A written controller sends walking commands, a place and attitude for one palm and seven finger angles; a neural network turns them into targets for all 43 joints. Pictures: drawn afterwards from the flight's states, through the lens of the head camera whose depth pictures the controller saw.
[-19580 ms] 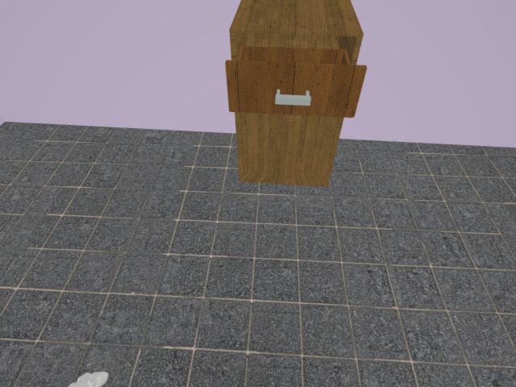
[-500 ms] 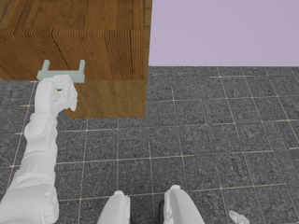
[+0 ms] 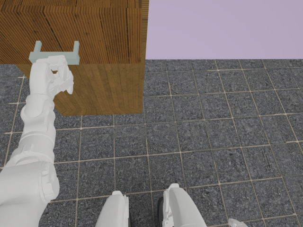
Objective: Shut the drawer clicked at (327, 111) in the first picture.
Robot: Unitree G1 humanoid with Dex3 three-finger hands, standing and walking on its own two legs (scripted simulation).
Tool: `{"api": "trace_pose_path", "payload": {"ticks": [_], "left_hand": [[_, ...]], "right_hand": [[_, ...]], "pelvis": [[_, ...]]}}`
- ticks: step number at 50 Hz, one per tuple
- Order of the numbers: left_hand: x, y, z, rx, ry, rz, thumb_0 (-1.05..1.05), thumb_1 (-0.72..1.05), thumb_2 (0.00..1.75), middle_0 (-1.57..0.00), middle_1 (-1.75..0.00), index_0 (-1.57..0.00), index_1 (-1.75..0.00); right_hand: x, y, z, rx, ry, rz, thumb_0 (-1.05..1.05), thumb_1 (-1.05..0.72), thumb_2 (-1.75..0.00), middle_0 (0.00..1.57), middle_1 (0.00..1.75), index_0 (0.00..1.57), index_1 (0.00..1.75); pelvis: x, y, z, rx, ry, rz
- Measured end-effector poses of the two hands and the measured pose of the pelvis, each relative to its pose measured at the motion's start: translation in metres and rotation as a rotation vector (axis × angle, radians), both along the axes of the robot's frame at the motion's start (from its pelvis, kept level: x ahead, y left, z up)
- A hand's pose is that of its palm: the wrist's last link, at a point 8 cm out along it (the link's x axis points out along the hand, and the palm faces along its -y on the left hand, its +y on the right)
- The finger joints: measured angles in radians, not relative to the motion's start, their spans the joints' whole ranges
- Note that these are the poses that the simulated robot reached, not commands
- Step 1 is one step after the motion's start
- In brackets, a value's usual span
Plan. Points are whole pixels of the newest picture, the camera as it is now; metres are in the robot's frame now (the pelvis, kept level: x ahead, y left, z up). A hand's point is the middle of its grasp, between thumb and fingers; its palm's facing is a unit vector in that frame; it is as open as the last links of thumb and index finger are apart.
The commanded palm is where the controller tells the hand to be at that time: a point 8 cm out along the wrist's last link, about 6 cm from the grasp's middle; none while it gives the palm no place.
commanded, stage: push the drawer shut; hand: left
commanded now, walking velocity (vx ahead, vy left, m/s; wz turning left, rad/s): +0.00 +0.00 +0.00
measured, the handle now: (56, 51) +0.56 +0.23 +0.04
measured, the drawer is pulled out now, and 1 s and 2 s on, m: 0.10 0.00 0.00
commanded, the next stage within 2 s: pull the fist back off the drawer in 1.20 s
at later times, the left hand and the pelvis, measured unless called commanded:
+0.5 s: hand (71, 62) +0.53 +0.19 +0.04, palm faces +0.01 -1.00 -0.05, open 3.4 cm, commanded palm +0.54 +0.23 +0.05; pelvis -0.01 -0.01 -0.01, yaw -1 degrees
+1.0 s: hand (69, 47) +0.58 +0.20 +0.04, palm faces -0.01 -1.00 -0.06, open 3.2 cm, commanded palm +0.60 +0.21 +0.05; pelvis -0.01 +0.00 -0.03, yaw -2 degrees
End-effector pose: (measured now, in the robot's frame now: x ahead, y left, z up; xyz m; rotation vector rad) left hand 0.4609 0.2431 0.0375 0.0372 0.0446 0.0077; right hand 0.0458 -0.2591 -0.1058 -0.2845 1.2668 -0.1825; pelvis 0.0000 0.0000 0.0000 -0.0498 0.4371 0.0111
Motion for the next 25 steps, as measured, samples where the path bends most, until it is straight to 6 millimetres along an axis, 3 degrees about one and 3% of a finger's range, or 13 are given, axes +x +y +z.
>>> {"api": "trace_pose_path", "payload": {"ticks": [25], "left_hand": [[0.051, 0.001, 0.003, 0.01, 0.01, 0.003, 0.06, 0.84, 0.94, -1.4, -1.6, -1.4, -1.6]], "right_hand": [[-0.053, -0.01, 0.002, -0.041, 0.14, -0.062, 0.01, -0.9, -0.9, 0.2, 0.3, 0.21, 0.3]], "pelvis": [[-0.006, -0.005, -0.01, -0.02, 0.056, -0.004]]}}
